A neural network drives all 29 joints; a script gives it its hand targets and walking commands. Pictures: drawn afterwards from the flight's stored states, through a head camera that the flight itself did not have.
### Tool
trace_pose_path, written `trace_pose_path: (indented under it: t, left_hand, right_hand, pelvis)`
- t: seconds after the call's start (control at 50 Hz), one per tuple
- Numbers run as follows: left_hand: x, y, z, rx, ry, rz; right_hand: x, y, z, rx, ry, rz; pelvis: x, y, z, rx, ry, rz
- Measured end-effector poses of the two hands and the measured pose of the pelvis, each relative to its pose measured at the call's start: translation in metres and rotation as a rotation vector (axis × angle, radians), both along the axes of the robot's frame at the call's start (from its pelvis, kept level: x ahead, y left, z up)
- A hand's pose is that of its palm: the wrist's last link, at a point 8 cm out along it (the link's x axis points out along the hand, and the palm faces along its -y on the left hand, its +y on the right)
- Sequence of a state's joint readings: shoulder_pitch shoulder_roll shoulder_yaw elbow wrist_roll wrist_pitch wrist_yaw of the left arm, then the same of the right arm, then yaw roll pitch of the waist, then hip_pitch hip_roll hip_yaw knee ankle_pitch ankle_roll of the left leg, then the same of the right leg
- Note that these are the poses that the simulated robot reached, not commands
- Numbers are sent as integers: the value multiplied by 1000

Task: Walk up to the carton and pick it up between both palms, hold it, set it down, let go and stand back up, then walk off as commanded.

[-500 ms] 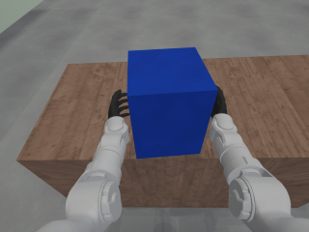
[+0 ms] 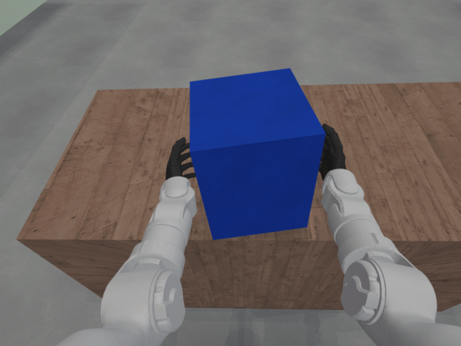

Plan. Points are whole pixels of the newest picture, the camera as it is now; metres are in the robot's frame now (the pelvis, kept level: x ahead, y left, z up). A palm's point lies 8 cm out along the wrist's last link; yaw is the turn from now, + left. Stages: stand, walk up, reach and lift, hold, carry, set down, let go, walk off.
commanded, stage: set down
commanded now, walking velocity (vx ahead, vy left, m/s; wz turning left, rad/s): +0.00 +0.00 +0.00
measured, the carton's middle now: (250, 156) +0.46 -0.02 +0.05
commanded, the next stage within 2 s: none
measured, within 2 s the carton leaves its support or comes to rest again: rests again in 2.00 s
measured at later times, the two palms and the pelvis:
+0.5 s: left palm (182, 184) +0.42 +0.12 +0.02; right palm (324, 172) +0.43 -0.17 +0.03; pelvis +0.02 -0.01 +0.00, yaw +0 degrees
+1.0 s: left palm (183, 190) +0.41 +0.12 +0.01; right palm (325, 178) +0.42 -0.17 +0.02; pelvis +0.01 -0.01 +0.00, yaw +0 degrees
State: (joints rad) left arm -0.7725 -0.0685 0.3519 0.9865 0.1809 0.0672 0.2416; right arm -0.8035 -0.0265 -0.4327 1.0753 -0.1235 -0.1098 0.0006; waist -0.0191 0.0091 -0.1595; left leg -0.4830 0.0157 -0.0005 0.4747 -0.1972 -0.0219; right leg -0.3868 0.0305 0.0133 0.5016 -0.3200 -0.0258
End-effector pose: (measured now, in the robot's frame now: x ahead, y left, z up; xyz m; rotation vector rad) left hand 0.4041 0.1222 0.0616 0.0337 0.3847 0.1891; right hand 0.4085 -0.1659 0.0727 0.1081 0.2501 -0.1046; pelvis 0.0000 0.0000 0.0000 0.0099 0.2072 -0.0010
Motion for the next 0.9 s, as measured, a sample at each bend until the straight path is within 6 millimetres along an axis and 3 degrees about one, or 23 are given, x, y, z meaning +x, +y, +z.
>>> trace_pose_path:
  t: [0.5,0.9]
  left_hand:
    - [13,-1,-37,-33,32,39]
    - [9,-3,-46,-45,-28,29]
  right_hand:
    - [22,-1,-40,-21,45,18]
    - [17,-3,-50,-21,-14,1]
  pelvis:
    - [17,-6,-2,8,74,1]
    - [7,-7,-2,8,130,3]
